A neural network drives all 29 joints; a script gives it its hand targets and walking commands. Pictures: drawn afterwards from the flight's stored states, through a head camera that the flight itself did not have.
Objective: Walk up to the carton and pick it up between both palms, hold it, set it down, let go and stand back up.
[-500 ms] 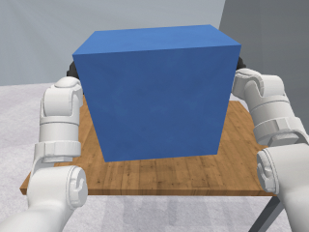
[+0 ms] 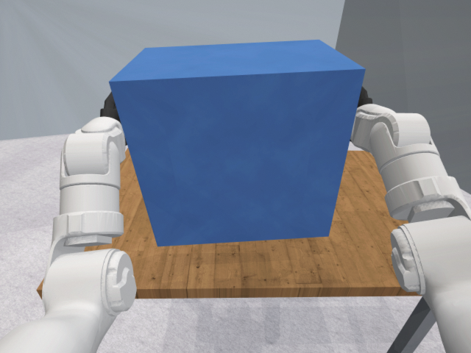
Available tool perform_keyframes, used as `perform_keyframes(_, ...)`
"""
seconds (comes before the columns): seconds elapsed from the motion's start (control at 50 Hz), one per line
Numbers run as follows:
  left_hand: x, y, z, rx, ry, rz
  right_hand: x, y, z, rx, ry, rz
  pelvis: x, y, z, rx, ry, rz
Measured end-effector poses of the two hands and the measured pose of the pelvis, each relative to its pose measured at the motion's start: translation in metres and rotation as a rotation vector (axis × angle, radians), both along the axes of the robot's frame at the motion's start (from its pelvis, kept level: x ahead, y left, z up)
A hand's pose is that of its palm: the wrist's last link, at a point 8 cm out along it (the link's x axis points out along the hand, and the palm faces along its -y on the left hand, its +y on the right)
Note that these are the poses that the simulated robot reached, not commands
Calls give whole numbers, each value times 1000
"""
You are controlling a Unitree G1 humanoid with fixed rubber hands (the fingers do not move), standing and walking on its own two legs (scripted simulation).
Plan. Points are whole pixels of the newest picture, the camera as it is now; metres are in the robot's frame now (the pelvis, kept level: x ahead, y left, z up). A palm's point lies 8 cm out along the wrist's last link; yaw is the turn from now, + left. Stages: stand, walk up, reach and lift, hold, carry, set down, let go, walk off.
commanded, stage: hold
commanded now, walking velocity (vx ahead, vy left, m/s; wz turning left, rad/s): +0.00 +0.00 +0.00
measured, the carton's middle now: (238, 143) +0.38 +0.01 +0.27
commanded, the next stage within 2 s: none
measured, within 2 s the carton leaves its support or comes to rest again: neither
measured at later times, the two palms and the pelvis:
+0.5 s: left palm (116, 126) +0.36 +0.20 +0.30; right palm (360, 113) +0.37 -0.18 +0.33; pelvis +0.00 +0.00 +0.00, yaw +1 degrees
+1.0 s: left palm (109, 133) +0.36 +0.21 +0.29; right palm (351, 118) +0.37 -0.17 +0.32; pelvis +0.00 +0.00 +0.00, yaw +1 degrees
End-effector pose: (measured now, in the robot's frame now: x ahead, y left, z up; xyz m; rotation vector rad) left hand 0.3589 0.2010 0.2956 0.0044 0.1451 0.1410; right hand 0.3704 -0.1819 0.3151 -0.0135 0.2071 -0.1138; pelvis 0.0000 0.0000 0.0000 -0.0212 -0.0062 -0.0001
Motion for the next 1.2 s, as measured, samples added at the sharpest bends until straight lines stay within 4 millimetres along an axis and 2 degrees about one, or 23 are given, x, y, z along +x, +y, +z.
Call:
perform_keyframes(0.2, -1, 5, 0, 2, 2, 6, 2, 6, 4, 9, 2, 5, 0, -4, 0, -1, 1, 18)
perform_keyframes(0.44, 4, 1, 5, 17, -16, -10, 1, 1, 11, 13, -16, -13, 3, -2, 0, -1, 9, 13)
perform_keyframes(0.66, 7, -6, -3, 8, 2, -19, 1, -5, 4, 1, 2, -21, 5, 1, 0, 2, 4, -1)
perform_keyframes(0.98, 0, 8, -6, -2, 6, 7, 4, 8, 1, 3, 6, 5, 3, -1, 0, 0, -2, 15)
perform_keyframes(1.2, 4, 3, 0, 1, -9, -3, 4, 4, 8, 11, -9, -7, 3, -1, 0, -1, 7, 12)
